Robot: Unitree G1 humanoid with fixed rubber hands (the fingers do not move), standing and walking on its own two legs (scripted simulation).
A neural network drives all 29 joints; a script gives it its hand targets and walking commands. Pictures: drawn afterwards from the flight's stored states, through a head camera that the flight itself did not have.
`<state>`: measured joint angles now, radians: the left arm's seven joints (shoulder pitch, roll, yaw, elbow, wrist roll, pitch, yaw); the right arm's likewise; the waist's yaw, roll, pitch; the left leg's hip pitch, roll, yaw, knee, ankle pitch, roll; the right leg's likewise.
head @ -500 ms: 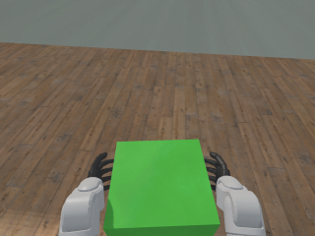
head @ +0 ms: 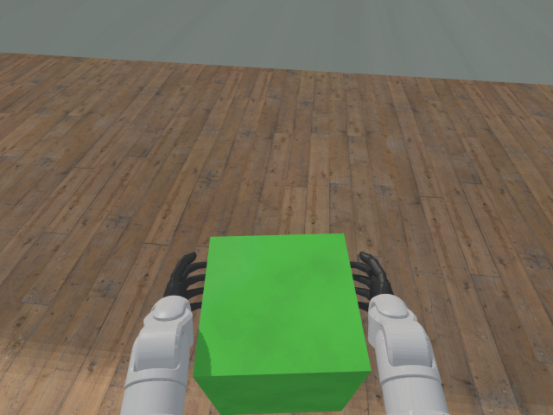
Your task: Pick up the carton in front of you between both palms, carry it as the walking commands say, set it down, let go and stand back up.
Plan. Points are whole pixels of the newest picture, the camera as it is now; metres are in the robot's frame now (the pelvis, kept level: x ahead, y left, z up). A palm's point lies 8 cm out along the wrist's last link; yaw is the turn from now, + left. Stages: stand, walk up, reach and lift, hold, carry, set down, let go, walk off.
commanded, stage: carry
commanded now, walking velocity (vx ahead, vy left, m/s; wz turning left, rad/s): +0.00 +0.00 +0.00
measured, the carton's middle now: (279, 328) +0.28 +0.00 -0.06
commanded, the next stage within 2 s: none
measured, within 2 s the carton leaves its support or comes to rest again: neither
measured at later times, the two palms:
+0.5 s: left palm (190, 268) +0.34 +0.14 +0.04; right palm (379, 270) +0.34 -0.16 +0.03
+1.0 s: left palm (194, 183) +0.55 +0.16 +0.03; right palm (342, 191) +0.53 -0.13 +0.03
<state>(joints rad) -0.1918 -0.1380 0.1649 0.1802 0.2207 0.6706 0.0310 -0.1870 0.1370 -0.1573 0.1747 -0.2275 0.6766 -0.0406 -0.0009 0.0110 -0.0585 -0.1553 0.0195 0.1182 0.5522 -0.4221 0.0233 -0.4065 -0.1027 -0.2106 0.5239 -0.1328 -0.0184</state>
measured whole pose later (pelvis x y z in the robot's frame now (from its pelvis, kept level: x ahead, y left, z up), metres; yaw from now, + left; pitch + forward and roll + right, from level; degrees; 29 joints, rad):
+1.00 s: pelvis +0.26 +0.03 +0.02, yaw -2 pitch +4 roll -1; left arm -0.17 -0.13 0.15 0.11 0.22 0.70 0.04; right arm -0.15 0.13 -0.13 0.14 -0.20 0.70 -0.05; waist -0.02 0.00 -0.03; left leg -0.22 0.07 0.21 0.35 -0.20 0.03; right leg -0.45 -0.06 -0.13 0.85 -0.43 0.02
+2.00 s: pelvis +0.39 +0.02 +0.00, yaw +0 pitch +2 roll +0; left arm -0.18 -0.14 0.15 0.13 0.22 0.73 0.04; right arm -0.18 0.14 -0.14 0.13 -0.23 0.74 -0.05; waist 0.00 0.01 -0.08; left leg -0.15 0.06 0.15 0.53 -0.41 -0.01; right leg -0.33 -0.07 -0.19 0.57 -0.26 -0.02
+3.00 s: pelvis +0.34 +0.03 +0.00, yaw +0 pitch +1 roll +0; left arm -0.20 -0.14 0.16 0.16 0.24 0.73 0.03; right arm -0.20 0.14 -0.15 0.16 -0.24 0.74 -0.04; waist 0.00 0.01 -0.08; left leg -0.22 0.04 0.17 0.54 -0.34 0.02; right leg -0.37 -0.09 -0.18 0.50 -0.15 -0.01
